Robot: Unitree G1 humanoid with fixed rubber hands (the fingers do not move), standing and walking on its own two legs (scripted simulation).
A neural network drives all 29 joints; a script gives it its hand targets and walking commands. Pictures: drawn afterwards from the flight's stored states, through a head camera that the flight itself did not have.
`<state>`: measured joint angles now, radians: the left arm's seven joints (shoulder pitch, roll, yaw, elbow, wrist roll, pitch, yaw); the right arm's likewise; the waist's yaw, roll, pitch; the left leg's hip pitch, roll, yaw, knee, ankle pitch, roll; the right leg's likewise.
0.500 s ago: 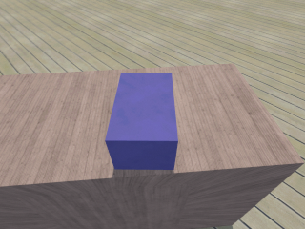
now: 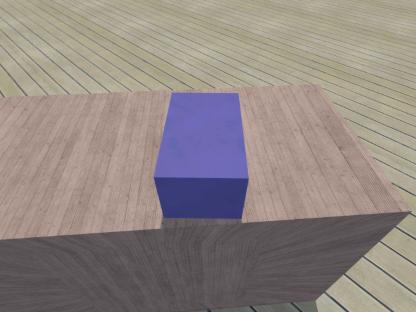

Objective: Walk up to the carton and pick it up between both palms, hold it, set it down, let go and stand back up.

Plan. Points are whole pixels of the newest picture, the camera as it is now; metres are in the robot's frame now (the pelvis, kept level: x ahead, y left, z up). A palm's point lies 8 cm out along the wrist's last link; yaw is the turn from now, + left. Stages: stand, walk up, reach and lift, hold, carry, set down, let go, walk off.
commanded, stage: stand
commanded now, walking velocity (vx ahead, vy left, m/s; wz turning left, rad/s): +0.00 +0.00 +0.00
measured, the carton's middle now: (203, 150) +0.47 +0.04 +0.04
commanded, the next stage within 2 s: none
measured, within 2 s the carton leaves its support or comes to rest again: neither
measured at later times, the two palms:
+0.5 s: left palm out of the picture +0.00 +0.25 -0.13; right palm out of the picture +0.01 -0.25 -0.13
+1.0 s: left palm out of the picture +0.02 +0.24 -0.13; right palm out of the picture +0.02 -0.24 -0.13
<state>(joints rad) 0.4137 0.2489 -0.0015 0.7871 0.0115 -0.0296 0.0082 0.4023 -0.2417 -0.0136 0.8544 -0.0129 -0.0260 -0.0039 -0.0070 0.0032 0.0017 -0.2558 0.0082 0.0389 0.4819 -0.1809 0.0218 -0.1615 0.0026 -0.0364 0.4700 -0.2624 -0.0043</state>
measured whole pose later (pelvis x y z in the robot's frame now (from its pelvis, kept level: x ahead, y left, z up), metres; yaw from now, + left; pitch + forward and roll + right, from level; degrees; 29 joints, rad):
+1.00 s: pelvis +0.02 +0.00 +0.00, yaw +0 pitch -2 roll +0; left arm 0.38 0.22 -0.02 0.93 0.00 -0.02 0.03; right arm 0.36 -0.21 0.01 0.97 0.00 -0.01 -0.03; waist -0.01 0.00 0.01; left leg -0.24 0.00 0.02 0.45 -0.18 0.02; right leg -0.14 0.00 -0.03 0.44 -0.27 0.00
